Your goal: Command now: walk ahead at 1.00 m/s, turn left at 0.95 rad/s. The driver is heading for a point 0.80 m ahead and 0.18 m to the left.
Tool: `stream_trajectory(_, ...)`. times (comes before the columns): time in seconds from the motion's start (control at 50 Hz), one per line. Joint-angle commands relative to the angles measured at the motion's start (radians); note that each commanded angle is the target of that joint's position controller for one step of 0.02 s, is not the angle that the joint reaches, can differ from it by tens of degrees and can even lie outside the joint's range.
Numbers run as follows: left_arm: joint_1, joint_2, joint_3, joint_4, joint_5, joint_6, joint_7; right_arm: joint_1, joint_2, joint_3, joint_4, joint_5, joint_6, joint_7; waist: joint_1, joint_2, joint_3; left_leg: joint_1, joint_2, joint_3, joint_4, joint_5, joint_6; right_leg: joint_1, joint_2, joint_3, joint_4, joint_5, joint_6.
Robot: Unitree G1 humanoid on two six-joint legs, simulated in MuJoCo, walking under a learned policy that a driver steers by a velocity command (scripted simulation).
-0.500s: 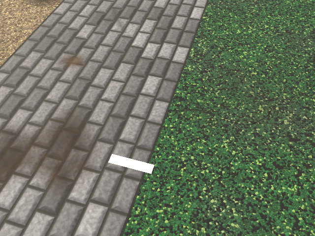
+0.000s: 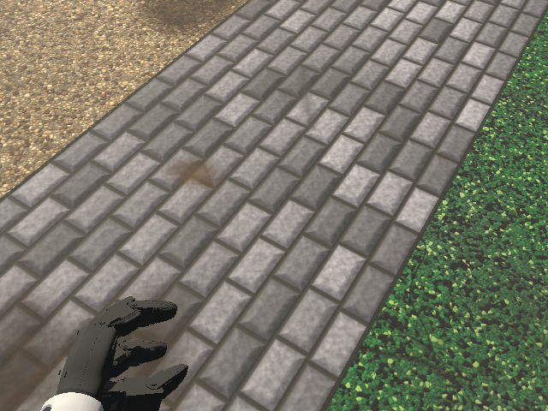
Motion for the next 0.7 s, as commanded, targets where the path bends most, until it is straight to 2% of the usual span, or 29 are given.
stream_trajectory(0.02,0.653,0.299,0.134,0.097,0.026,-0.014,0.053,-0.174,-0.053,-0.006,-0.126,-0.016,-0.033,-0.003,0.373,-0.1,-0.4,-0.509,0.063,0.028,0.745,0.283,-0.006,0.96,-0.248,0.225,0.064,-0.434,-0.045)
stream_trajectory(0.04,0.524,0.375,0.152,0.083,0.049,-0.008,0.04,-0.027,0.019,0.029,-0.2,0.047,-0.026,-0.002,0.21,-0.463,-0.52,-0.777,0.009,0.14,0.98,-0.038,-0.039,1.067,-0.487,0.841,-0.175,-0.64,-0.166)
stream_trajectory(0.06,0.4,0.245,0.145,0.049,0.04,0.003,0.03,-0.101,-0.072,0.026,-0.155,0.01,-0.001,-0.017,0.222,-0.235,-0.353,-0.88,0.117,0.175,1.015,0.09,-0.027,0.92,-0.415,0.784,-0.219,-0.82,-0.169)
stream_trajectory(0.08,0.347,0.155,0.122,0.051,0.029,0.007,0.026,-0.185,-0.096,0.018,-0.158,-0.012,0.01,-0.007,0.227,-0.11,-0.21,-0.884,0.155,0.207,0.963,0.177,-0.036,0.777,-0.358,0.571,-0.208,-0.691,-0.153)
stream_trajectory(0.1,0.354,0.123,0.116,0.08,0.034,0.008,0.022,-0.225,-0.089,0.018,-0.163,-0.021,0.019,0.006,0.219,-0.013,-0.129,-0.864,0.185,0.221,0.934,0.199,-0.045,0.666,-0.322,0.429,-0.214,-0.488,-0.144)
stream_trajectory(0.12,0.396,0.115,0.112,0.12,0.031,0.004,0.025,-0.272,-0.065,0.022,-0.187,-0.036,0.03,0.023,0.211,-0.009,-0.083,-0.86,0.215,0.218,0.913,0.196,-0.047,0.598,-0.29,0.315,-0.223,-0.371,-0.132)
stream_trajectory(0.14,0.428,0.097,0.108,0.16,0.025,-0.004,0.02,-0.283,-0.03,0.032,-0.21,-0.039,0.045,0.037,0.191,-0.051,-0.046,-0.86,0.236,0.224,0.906,0.192,-0.051,0.546,-0.275,0.231,-0.237,-0.296,-0.117)
stream_trajectory(0.18,0.459,0.072,0.104,0.208,-0.002,-0.025,0.004,-0.342,0.01,0.05,-0.263,-0.037,0.068,0.051,0.164,-0.068,-0.011,-0.912,0.27,0.231,0.892,0.204,-0.051,0.516,-0.268,0.107,-0.272,-0.152,-0.093)
stream_trajectory(0.2,0.452,0.075,0.104,0.216,-0.007,-0.032,-0.002,-0.373,0.011,0.056,-0.291,-0.038,0.073,0.057,0.153,-0.071,0.002,-0.917,0.276,0.243,0.866,0.241,-0.052,0.489,-0.263,0.039,-0.295,-0.074,-0.083)
stream_trajectory(0.24,0.407,0.097,0.108,0.219,-0.004,-0.046,-0.004,-0.425,0.003,0.065,-0.335,-0.035,0.077,0.068,0.118,-0.08,0.034,-0.892,0.28,0.265,0.773,0.354,-0.055,0.426,-0.235,-0.103,-0.34,0.038,-0.067)
stream_trajectory(0.3,0.422,0.133,0.115,0.241,-0.002,-0.051,-0.002,-0.51,-0.01,0.073,-0.357,-0.029,0.081,0.084,0.128,-0.026,0.093,-0.803,0.246,0.374,0.529,0.481,-0.036,0.413,-0.167,-0.283,-0.392,0.178,-0.041)
stream_trajectory(0.32,0.451,0.156,0.118,0.249,0.0,-0.051,-0.001,-0.549,0.001,0.08,-0.373,-0.032,0.077,0.09,0.135,-0.025,0.125,-0.773,0.238,0.418,0.438,0.48,-0.019,0.428,-0.177,-0.318,-0.383,0.3,-0.036)
stream_trajectory(0.34,0.472,0.172,0.121,0.257,0.0,-0.048,0.003,-0.572,-0.002,0.081,-0.372,-0.033,0.074,0.093,0.141,-0.021,0.129,-0.726,0.205,0.466,0.378,0.477,0.0,0.466,-0.175,-0.347,-0.359,0.487,-0.026)
stream_trajectory(0.36,0.504,0.192,0.126,0.262,-0.002,-0.041,0.008,-0.569,-0.012,0.078,-0.362,-0.034,0.07,0.09,0.139,-0.032,0.104,-0.674,0.16,0.505,0.345,0.464,0.018,0.527,-0.171,-0.364,-0.304,0.716,-0.019)
stream_trajectory(0.38,0.524,0.222,0.133,0.258,-0.003,-0.027,0.016,-0.534,-0.029,0.071,-0.346,-0.032,0.067,0.083,0.117,-0.061,0.061,-0.62,0.117,0.529,0.327,0.419,0.032,0.588,-0.182,-0.366,-0.22,0.918,-0.015)
stream_trajectory(0.4,0.521,0.257,0.141,0.253,0.0,-0.01,0.025,-0.447,-0.053,0.06,-0.322,-0.031,0.062,0.076,0.06,-0.087,0.002,-0.514,0.085,0.524,0.313,0.37,0.05,0.611,-0.207,-0.363,-0.076,1.06,-0.016)
stream_trajectory(0.42,0.493,0.291,0.151,0.239,0.003,0.008,0.03,-0.284,-0.086,0.041,-0.277,-0.029,0.059,0.065,-0.024,-0.106,-0.084,-0.336,0.055,0.503,0.313,0.319,0.072,0.583,-0.232,-0.347,0.134,1.131,-0.027)
stream_trajectory(0.44,0.446,0.295,0.153,0.211,0.005,0.022,0.028,-0.062,-0.134,0.011,-0.205,-0.027,0.054,0.046,-0.112,-0.089,-0.178,-0.065,0.037,0.444,0.251,0.29,0.108,0.453,-0.24,-0.322,0.428,1.032,-0.036)
stream_trajectory(0.46,0.448,0.244,0.149,0.205,0.018,0.028,0.014,-0.028,-0.182,-0.022,-0.164,-0.016,0.058,0.017,-0.082,0.032,-0.171,0.127,0.093,0.31,0.195,0.215,0.134,0.206,-0.12,-0.311,0.778,0.225,-0.018)
stream_trajectory(0.48,0.498,0.124,0.12,0.107,0.018,0.02,0.002,-0.14,-0.303,-0.044,-0.206,-0.028,0.079,0.006,0.076,0.262,-0.202,0.307,0.333,-0.186,0.124,0.308,0.263,-0.179,0.035,-0.252,1.167,-0.487,0.039)
stream_trajectory(0.5,0.388,0.179,0.118,0.023,0.002,-0.008,0.002,-0.064,-0.309,-0.052,-0.241,-0.035,0.092,-0.003,0.005,0.13,-0.344,0.385,0.407,-0.458,-0.078,0.131,0.349,-0.324,0.036,-0.031,1.211,-0.419,0.036)
stream_trajectory(0.52,0.315,0.181,0.109,0.008,0.0,-0.028,0.002,-0.075,-0.273,-0.05,-0.215,-0.027,0.087,-0.014,0.023,0.034,-0.21,0.259,0.416,-0.466,-0.187,0.077,0.31,-0.362,-0.018,0.007,1.11,-0.356,0.027)
stream_trajectory(0.54,0.312,0.178,0.104,0.02,0.002,-0.034,0.005,-0.108,-0.22,-0.037,-0.198,-0.022,0.074,-0.019,0.083,-0.043,-0.072,0.072,0.38,-0.387,-0.214,0.14,0.271,-0.315,-0.055,0.002,0.989,-0.322,0.026)
stream_trajectory(0.56,0.315,0.167,0.099,0.027,0.019,-0.022,0.007,-0.142,-0.195,-0.028,-0.192,-0.018,0.056,-0.025,0.135,-0.066,-0.023,-0.077,0.328,-0.3,-0.213,0.231,0.246,-0.234,-0.078,0.006,0.916,-0.344,0.037)
stream_trajectory(0.58,0.358,0.166,0.098,0.04,0.036,0.002,0.007,-0.18,-0.166,-0.015,-0.199,-0.016,0.04,-0.029,0.185,-0.075,0.002,-0.197,0.292,-0.225,-0.216,0.296,0.238,-0.159,-0.096,0.011,0.855,-0.369,0.053)
stream_trajectory(0.6,0.367,0.16,0.097,0.043,0.044,0.026,0.006,-0.189,-0.14,-0.003,-0.199,-0.012,0.027,-0.027,0.207,-0.074,0.015,-0.295,0.262,-0.182,-0.227,0.316,0.235,-0.11,-0.109,0.008,0.793,-0.403,0.068)
stream_trajectory(0.62,0.339,0.147,0.094,0.028,0.044,0.041,0.003,-0.191,-0.133,0.001,-0.196,-0.01,0.014,-0.021,0.214,-0.062,0.034,-0.376,0.236,-0.146,-0.245,0.309,0.23,-0.079,-0.118,-0.003,0.704,-0.418,0.079)
stream_trajectory(0.66,0.199,0.111,0.077,-0.032,0.032,0.046,-0.006,-0.199,-0.143,-0.003,-0.195,-0.011,-0.001,-0.014,0.192,-0.035,0.083,-0.513,0.177,-0.092,-0.289,0.318,0.205,-0.009,-0.112,-0.038,0.507,-0.251,0.086)
stream_trajectory(0.7,0.156,0.071,0.06,-0.04,0.016,0.034,-0.016,-0.187,-0.141,-0.008,-0.176,-0.008,-0.005,-0.007,0.171,-0.015,0.086,-0.541,0.12,0.013,-0.241,0.625,0.138,0.119,-0.067,-0.081,0.291,0.022,0.059)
